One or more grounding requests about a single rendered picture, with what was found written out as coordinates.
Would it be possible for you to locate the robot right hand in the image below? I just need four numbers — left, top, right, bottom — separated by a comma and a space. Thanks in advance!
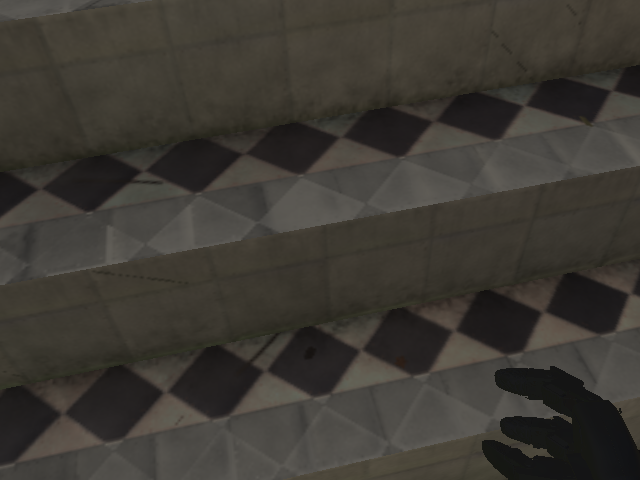
482, 366, 640, 480

